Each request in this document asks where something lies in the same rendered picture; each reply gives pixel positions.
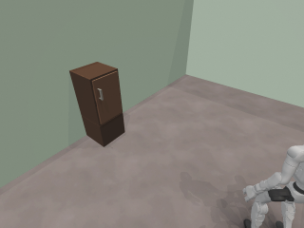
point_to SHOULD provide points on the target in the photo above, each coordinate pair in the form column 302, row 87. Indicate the left robot forearm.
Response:
column 270, row 183

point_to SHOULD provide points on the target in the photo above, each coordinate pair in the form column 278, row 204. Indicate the cupboard door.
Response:
column 111, row 105

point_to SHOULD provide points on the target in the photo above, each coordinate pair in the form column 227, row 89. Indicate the right robot thigh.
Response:
column 288, row 202

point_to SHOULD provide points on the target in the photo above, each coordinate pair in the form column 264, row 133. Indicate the left robot upper arm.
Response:
column 294, row 157

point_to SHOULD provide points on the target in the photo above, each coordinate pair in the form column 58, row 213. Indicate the humanoid robot torso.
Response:
column 296, row 188

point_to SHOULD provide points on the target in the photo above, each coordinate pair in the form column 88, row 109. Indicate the handle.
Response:
column 101, row 94

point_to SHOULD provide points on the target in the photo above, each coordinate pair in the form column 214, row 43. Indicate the left robot hand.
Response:
column 250, row 193

